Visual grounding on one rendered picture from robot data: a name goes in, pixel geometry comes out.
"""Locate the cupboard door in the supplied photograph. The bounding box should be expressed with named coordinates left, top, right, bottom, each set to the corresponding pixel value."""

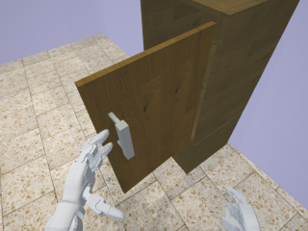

left=74, top=21, right=217, bottom=194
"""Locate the handle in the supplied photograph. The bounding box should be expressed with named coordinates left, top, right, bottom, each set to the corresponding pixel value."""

left=108, top=112, right=135, bottom=160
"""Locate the robot left forearm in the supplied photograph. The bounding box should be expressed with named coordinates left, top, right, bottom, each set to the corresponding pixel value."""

left=43, top=201, right=86, bottom=231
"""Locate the right robot hand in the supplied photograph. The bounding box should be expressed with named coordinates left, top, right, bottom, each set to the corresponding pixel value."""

left=222, top=186, right=262, bottom=231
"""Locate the left robot hand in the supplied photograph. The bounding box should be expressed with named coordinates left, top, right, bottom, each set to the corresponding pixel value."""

left=62, top=129, right=125, bottom=220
